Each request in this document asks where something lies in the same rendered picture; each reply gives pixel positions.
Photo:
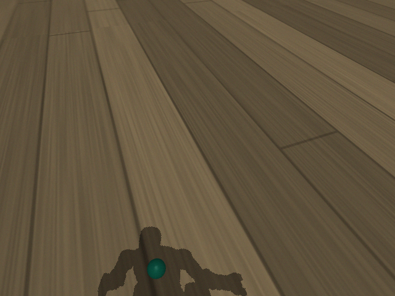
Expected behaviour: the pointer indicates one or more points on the ball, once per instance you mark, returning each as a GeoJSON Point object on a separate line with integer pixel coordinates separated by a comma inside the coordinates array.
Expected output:
{"type": "Point", "coordinates": [156, 268]}

